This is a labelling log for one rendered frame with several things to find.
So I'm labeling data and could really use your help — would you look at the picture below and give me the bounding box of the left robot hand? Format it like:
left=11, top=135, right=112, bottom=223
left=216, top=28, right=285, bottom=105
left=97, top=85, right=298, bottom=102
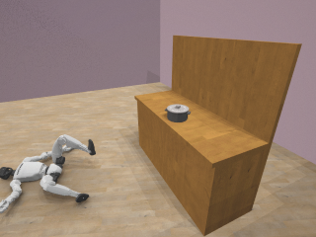
left=62, top=145, right=74, bottom=152

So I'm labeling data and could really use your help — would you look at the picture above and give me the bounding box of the robot left forearm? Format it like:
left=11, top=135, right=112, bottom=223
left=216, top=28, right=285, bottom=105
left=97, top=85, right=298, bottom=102
left=45, top=149, right=64, bottom=157

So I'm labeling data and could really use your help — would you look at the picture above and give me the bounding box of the lid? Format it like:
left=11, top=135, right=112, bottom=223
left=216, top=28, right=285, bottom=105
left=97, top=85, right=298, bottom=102
left=167, top=104, right=189, bottom=114

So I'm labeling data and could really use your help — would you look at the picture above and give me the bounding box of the right robot foot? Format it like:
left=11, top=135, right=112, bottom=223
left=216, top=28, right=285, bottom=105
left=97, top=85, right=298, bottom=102
left=75, top=194, right=89, bottom=202

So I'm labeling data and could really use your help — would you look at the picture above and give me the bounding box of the robot right forearm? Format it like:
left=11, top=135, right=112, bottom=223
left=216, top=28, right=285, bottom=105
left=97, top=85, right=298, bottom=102
left=4, top=192, right=20, bottom=204

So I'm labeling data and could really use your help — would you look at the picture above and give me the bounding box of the robot left upper arm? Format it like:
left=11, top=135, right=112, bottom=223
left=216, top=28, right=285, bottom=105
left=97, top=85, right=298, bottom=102
left=23, top=152, right=48, bottom=162

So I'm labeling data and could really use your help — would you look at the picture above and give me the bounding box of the robot right upper arm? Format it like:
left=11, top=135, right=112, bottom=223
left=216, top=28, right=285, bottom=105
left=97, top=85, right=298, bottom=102
left=10, top=179, right=22, bottom=195

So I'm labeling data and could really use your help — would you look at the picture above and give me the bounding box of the pot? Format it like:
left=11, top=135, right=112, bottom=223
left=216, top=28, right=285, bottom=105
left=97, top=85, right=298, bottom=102
left=165, top=108, right=191, bottom=122

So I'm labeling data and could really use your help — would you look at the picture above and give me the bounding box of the table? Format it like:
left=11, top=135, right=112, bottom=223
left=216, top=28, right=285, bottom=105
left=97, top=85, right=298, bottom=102
left=134, top=35, right=302, bottom=236

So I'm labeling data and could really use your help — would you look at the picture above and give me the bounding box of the robot left shin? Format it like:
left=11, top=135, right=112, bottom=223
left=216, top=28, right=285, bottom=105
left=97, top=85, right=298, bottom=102
left=63, top=134, right=91, bottom=153

